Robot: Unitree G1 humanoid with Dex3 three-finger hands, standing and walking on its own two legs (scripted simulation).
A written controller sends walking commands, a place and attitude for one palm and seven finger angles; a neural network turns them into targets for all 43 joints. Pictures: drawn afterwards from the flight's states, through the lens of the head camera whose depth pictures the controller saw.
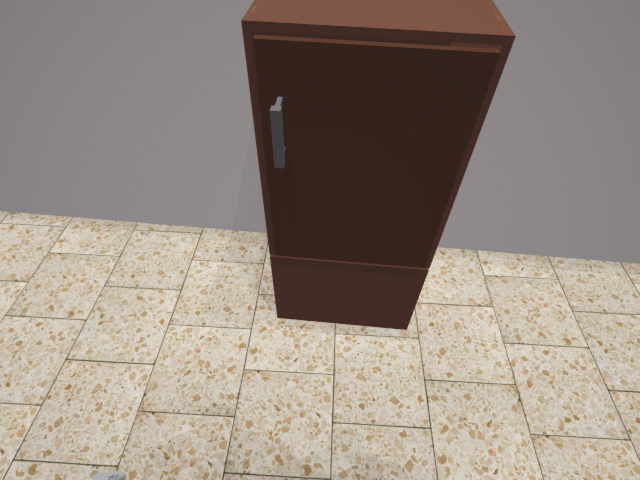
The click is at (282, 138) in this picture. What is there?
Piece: cupboard door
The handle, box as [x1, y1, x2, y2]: [270, 97, 285, 168]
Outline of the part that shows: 277,97 275,104 271,105 270,108 274,167 283,168 285,147 283,146 282,97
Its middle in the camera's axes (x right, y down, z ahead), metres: -0.09 -0.21 +0.78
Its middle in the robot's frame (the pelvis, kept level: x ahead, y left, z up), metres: +0.73 +0.12 +0.04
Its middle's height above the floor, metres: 0.81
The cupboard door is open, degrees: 0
